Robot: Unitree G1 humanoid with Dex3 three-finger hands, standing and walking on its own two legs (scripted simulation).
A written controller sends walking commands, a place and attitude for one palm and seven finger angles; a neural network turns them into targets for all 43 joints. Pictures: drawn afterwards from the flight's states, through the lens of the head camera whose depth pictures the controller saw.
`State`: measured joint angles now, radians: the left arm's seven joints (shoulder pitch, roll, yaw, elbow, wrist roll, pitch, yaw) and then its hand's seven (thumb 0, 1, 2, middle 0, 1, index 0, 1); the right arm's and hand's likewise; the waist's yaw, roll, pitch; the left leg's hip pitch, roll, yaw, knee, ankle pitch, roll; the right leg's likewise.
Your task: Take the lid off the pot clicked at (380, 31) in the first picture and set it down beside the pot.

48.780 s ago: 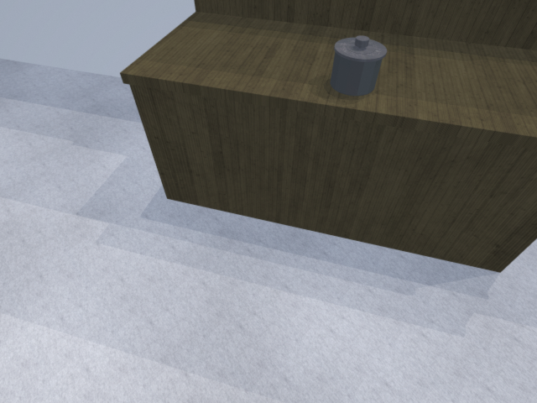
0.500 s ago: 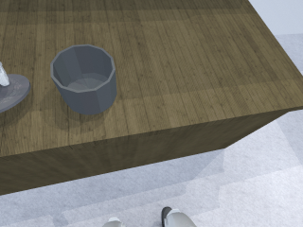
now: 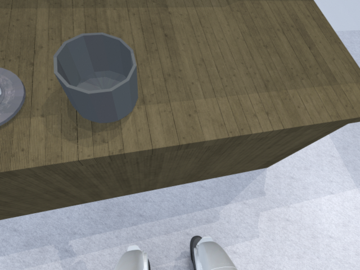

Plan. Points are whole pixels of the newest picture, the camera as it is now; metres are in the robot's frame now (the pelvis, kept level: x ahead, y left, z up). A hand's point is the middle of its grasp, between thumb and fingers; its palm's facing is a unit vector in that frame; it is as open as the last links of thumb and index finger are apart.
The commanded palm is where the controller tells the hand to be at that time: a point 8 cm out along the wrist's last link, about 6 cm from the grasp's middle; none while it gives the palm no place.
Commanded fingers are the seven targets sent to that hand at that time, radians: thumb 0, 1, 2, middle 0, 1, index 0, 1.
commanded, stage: open the fingers wide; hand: left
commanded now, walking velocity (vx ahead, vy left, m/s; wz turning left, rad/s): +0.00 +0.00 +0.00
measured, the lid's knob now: out of the picture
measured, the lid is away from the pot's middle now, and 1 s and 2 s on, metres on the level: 0.25 0.26 0.26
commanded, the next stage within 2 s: raise the empty hand in 0.96 s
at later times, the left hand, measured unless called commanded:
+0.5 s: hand out of the picture +0.44 +0.38 +0.04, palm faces -0.50 -0.14 -0.86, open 8.1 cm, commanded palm +0.49 +0.36 +0.09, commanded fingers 0.00 0.21 0.47 -0.44 -1.03 -0.38 -1.01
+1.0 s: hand out of the picture +0.43 +0.38 +0.04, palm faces -0.50 -0.13 -0.86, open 10.9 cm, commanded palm +0.49 +0.36 +0.09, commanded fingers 0.00 0.12 0.36 -0.27 -1.01 -0.27 -1.01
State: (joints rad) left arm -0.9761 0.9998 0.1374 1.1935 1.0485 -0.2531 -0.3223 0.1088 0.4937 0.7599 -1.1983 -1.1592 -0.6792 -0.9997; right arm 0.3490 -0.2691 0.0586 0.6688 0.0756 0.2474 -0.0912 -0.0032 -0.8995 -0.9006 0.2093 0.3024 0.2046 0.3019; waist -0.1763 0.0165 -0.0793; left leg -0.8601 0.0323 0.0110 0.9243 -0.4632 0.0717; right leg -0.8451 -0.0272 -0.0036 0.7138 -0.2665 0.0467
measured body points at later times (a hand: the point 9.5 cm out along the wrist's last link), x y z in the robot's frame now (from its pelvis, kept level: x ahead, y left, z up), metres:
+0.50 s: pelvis -0.01 +0.00 +0.00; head +0.12 +0.04 +0.43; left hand +0.46 +0.38 +0.09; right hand +0.00 -0.28 -0.11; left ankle -0.03 +0.06 -0.69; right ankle +0.03 -0.19 -0.69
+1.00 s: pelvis -0.01 -0.01 +0.00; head +0.12 +0.03 +0.43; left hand +0.46 +0.38 +0.09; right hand -0.01 -0.29 -0.10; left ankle -0.03 +0.06 -0.69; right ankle +0.03 -0.19 -0.69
